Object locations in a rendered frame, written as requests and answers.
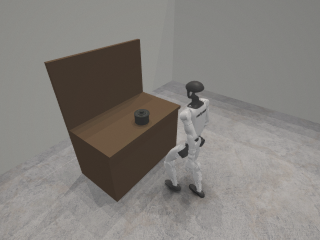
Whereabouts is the pot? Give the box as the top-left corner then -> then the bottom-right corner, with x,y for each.
134,116 -> 149,126

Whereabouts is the left robot upper arm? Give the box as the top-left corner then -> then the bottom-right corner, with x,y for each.
179,108 -> 197,141

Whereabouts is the right robot upper arm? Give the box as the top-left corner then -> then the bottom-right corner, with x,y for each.
199,98 -> 210,123

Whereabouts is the table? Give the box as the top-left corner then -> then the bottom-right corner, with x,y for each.
44,39 -> 181,202

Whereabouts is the robot left forearm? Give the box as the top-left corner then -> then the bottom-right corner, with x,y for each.
187,135 -> 197,162

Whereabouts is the lid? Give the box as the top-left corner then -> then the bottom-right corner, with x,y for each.
134,109 -> 150,118

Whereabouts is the right robot thigh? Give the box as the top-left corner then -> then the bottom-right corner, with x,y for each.
194,136 -> 205,171

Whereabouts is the robot left hand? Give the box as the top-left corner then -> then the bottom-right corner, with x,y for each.
185,160 -> 195,175

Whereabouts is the humanoid robot head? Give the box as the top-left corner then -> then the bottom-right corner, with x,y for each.
185,81 -> 204,109

